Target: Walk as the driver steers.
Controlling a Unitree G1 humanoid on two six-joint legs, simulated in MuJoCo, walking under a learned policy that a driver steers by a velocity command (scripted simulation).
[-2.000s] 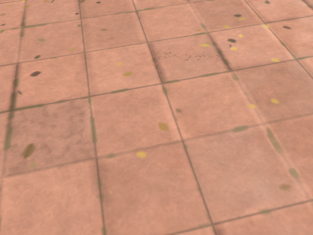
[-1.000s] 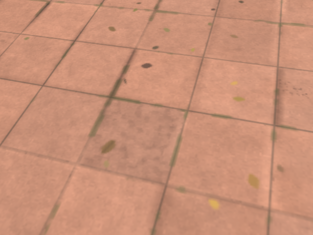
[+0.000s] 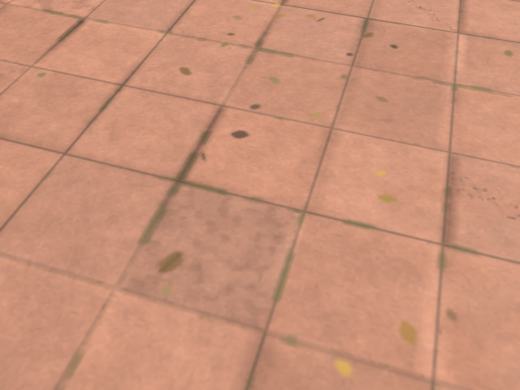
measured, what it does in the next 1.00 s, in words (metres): stands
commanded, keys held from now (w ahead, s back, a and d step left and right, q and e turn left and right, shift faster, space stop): no key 1.00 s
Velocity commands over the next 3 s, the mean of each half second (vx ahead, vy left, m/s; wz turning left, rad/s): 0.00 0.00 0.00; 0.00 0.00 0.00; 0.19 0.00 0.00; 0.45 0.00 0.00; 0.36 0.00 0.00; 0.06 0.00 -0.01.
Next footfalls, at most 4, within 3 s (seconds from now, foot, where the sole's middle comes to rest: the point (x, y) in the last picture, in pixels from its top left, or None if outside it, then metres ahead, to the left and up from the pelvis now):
1.44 right None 0.14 -0.12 -0.78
1.94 left None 0.49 0.00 -0.78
2.44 right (322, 310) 0.75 -0.15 -0.78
2.82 left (252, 329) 0.69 0.05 -0.78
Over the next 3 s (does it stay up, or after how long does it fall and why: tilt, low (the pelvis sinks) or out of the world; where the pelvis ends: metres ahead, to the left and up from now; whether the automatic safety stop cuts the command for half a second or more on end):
stays up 0.67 -0.07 0.00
